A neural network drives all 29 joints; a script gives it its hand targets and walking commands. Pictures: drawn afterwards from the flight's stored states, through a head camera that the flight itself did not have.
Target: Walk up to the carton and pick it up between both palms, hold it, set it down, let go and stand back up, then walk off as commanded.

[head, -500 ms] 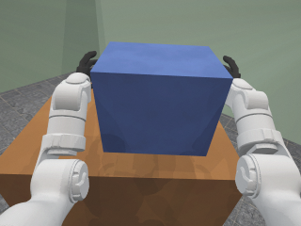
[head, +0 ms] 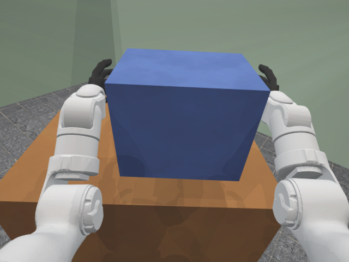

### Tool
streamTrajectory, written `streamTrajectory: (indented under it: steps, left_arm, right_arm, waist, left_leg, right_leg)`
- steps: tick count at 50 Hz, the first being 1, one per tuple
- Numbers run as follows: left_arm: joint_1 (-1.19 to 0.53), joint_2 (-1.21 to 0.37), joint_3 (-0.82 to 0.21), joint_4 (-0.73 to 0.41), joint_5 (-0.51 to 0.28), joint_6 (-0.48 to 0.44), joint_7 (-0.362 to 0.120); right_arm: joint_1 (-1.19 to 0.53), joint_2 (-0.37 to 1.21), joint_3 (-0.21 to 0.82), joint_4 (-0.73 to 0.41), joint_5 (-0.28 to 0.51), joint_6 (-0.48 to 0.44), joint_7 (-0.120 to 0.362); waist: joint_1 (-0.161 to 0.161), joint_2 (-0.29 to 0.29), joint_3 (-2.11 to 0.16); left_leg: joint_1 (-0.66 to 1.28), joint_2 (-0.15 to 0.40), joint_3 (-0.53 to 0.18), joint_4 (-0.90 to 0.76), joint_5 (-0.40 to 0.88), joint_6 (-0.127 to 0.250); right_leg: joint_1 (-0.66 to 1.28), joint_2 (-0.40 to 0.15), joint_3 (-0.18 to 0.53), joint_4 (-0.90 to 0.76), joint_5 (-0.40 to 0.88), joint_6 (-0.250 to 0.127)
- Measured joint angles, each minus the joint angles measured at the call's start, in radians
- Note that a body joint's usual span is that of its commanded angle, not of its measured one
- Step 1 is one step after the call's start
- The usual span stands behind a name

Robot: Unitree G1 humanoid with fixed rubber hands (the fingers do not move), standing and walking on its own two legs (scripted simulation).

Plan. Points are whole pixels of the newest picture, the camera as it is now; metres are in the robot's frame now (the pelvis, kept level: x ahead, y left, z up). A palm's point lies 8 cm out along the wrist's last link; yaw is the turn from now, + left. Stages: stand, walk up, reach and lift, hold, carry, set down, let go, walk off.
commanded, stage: hold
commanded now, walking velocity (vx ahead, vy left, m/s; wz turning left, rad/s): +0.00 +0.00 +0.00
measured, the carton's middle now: (182, 113) +0.39 +0.01 +0.22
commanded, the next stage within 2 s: none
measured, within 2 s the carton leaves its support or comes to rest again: neither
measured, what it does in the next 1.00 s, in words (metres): stands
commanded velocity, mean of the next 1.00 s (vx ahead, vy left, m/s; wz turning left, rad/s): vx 0.00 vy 0.00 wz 0.00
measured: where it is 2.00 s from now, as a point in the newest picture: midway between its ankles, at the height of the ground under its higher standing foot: outside the picture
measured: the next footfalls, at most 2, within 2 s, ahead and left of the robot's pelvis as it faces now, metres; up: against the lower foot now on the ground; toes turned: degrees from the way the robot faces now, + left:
none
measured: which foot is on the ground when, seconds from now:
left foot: down 0.00-1.00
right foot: down 0.00-1.00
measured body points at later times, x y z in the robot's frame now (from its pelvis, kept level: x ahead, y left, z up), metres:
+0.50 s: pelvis +0.00 +0.00 +0.00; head -0.08 +0.02 +0.44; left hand +0.38 +0.19 +0.27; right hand +0.40 -0.18 +0.28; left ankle +0.04 +0.13 -0.74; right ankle +0.05 -0.15 -0.74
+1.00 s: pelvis +0.00 +0.00 +0.00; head -0.08 +0.02 +0.44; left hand +0.38 +0.19 +0.27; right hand +0.40 -0.18 +0.28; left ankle +0.04 +0.13 -0.74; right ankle +0.05 -0.15 -0.74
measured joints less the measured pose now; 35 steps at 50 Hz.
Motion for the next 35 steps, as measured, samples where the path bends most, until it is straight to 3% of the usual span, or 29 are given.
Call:
streamTrajectory:
  steps: [35]
  left_arm:
    - [0.0, 0.0, 0.0, 0.0, 0.0, 0.0, 0.0]
  right_arm:
    - [0.0, 0.0, 0.0, 0.0, 0.0, 0.0, 0.0]
  waist:
    - [0.0, 0.0, 0.0]
  left_leg:
    - [-0.001, 0.0, 0.0, 0.0, 0.0, 0.0]
  right_leg:
    - [0.0, 0.0, 0.0, -0.001, 0.0, 0.0]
